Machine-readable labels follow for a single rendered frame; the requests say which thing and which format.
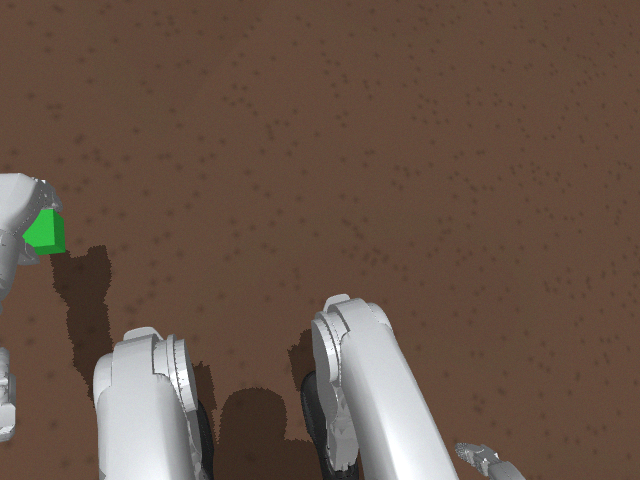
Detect right robot hand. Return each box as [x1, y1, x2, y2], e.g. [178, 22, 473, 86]
[455, 443, 526, 480]

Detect left robot hand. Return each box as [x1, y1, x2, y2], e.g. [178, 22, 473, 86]
[0, 173, 63, 265]

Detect left robot arm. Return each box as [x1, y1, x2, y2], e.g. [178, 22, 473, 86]
[0, 229, 20, 442]

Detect small box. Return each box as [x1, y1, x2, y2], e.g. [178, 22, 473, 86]
[22, 209, 66, 255]

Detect right robot foot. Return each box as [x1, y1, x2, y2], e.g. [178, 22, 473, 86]
[300, 370, 359, 480]

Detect left robot foot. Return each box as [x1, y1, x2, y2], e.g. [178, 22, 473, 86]
[196, 400, 214, 480]

